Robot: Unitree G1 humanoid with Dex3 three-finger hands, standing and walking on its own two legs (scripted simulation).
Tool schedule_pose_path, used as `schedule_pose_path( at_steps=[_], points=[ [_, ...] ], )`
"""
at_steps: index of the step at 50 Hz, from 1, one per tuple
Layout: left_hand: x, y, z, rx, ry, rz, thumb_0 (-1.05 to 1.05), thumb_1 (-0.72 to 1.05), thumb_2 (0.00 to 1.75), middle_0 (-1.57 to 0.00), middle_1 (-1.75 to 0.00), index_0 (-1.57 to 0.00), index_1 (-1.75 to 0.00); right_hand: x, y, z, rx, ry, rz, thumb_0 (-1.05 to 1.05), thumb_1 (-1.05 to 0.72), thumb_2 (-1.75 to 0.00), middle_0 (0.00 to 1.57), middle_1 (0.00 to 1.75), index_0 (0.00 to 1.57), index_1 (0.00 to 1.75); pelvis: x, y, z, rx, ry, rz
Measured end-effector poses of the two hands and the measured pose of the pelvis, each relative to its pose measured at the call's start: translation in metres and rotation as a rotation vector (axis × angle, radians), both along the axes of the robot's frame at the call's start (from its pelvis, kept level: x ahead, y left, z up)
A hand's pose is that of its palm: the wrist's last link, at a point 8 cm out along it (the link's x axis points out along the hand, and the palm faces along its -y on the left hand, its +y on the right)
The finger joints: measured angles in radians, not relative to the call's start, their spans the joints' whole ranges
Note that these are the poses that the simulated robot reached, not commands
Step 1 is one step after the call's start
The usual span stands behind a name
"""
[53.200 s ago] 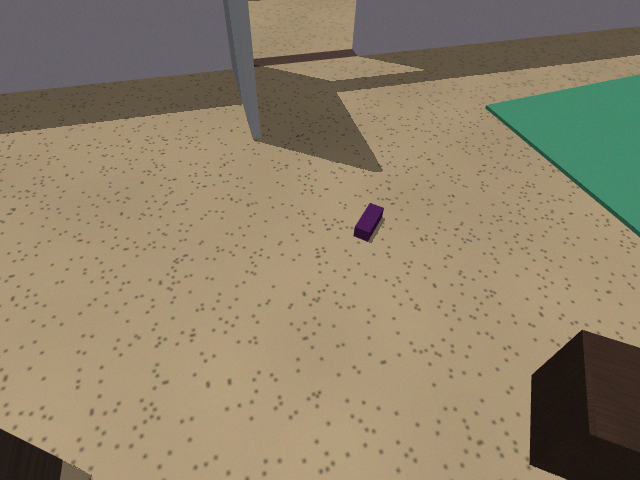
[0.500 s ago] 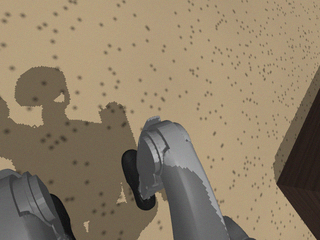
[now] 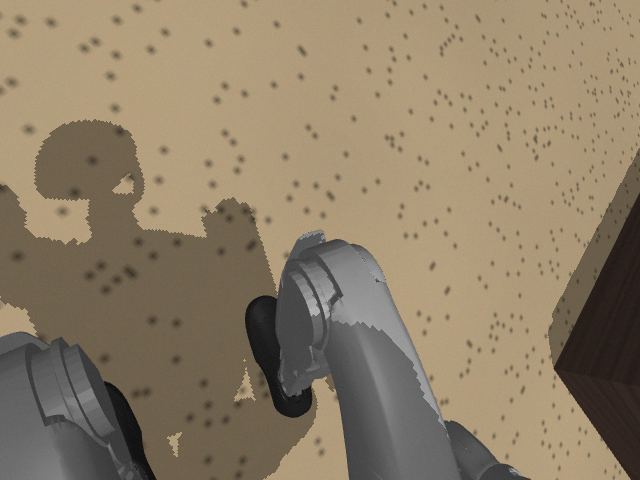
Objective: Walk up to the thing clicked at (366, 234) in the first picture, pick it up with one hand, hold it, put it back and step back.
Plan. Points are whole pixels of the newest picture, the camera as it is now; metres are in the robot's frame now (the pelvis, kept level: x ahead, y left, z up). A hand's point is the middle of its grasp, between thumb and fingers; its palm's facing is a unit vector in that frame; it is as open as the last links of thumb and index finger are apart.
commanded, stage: rest palm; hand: left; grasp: from above
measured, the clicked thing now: out of the picture +0.51 +0.31 -0.28
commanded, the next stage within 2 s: close in 0.66 s
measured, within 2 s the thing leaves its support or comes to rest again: neither
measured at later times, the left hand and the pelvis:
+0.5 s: hand out of the picture +0.49 +0.31 -0.23, palm faces -0.47 -0.26 -0.85, open 13.1 cm; pelvis +0.00 +0.00 +0.00, yaw +0 degrees
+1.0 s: hand out of the picture +0.49 +0.30 -0.23, palm faces -0.47 -0.30 -0.83, open 13.2 cm; pelvis +0.00 +0.00 +0.00, yaw +0 degrees
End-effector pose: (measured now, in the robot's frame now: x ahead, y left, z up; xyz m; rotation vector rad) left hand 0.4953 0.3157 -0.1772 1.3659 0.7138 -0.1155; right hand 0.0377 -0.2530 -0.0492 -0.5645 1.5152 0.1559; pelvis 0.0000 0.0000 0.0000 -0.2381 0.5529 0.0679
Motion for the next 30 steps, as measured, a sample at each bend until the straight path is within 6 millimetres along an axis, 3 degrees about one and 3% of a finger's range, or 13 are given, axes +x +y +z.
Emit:
schedule_pose_path(
  at_steps=[30],
  points=[
    [0.005,-0.003,-0.001,-0.017,0.002,0.049,0.00,-0.35,1.00,0.00,-1.08,-0.12,-1.07,-0.019,0.004,0.007,-0.002,0.039,-0.035,0.00,-0.91,-0.90,0.21,0.30,0.20,0.30,0.000,0.002,0.001,-0.005,0.006,-0.001]
  ],
)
